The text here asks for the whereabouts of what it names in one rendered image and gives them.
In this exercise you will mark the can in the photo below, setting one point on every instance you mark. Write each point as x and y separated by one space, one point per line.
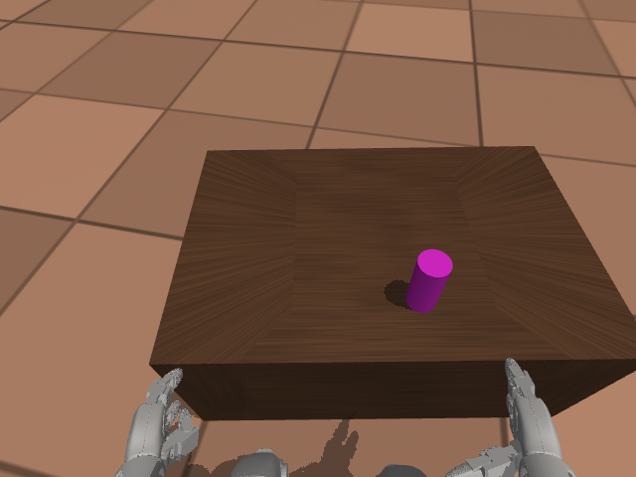
430 274

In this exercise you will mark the left robot arm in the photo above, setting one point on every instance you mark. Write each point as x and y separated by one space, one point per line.
142 466

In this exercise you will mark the left robot hand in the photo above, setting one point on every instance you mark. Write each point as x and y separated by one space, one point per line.
151 422

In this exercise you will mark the right robot arm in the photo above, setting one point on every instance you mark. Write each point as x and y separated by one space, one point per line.
544 465

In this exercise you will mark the right robot hand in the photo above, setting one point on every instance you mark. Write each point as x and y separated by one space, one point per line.
531 425

